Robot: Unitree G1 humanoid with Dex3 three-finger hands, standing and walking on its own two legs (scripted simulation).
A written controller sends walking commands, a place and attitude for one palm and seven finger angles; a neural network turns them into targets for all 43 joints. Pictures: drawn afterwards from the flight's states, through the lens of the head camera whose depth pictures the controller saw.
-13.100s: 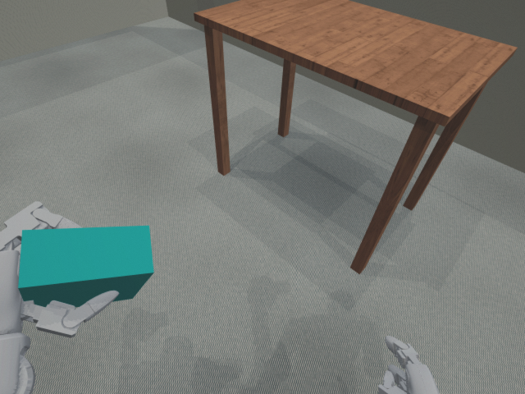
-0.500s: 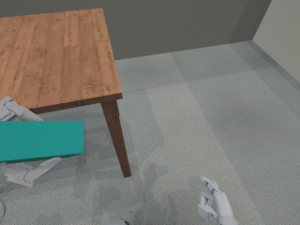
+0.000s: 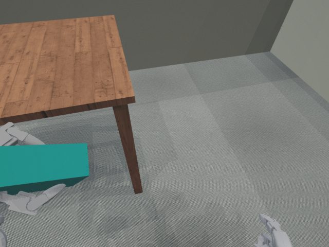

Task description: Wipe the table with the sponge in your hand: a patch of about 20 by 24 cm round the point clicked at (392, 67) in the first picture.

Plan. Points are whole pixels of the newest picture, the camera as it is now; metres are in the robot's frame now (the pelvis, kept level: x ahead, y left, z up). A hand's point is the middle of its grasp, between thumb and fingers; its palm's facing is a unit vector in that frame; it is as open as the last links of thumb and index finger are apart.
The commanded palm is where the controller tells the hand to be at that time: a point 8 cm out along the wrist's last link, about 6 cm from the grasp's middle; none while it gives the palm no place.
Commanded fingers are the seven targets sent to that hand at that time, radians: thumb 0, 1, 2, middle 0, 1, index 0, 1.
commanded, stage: come to a stop and stand still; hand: left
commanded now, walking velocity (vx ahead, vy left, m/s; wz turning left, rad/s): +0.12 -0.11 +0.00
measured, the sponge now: (55, 169) +0.22 +0.21 +0.15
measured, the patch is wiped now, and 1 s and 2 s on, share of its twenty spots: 0.00 0.00 0.00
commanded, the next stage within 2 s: look again from close up in 0.56 s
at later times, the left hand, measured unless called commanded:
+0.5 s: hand (46, 181) +0.20 +0.21 +0.16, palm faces +0.33 -0.84 -0.43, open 9.7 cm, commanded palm +0.14 +0.27 +0.18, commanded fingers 0.00 0.10 1.30 -1.20 -1.60 -1.20 -1.60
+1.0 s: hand (29, 201) +0.17 +0.24 +0.14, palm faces +0.28 -0.87 -0.41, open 9.7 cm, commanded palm +0.12 +0.28 +0.18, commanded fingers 0.00 0.10 1.30 -1.20 -1.60 -1.20 -1.60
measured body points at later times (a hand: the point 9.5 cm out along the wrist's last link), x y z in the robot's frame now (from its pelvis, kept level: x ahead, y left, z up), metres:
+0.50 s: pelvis -0.02 -0.01 +0.00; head +0.00 -0.02 +0.44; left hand +0.17 +0.26 +0.18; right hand +0.13 -0.25 -0.10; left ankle -0.02 +0.10 -0.73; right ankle -0.01 -0.11 -0.74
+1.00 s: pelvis -0.05 +0.01 +0.00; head -0.04 +0.01 +0.45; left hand +0.15 +0.28 +0.16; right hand +0.11 -0.20 -0.08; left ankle -0.02 +0.10 -0.74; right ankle -0.01 -0.11 -0.74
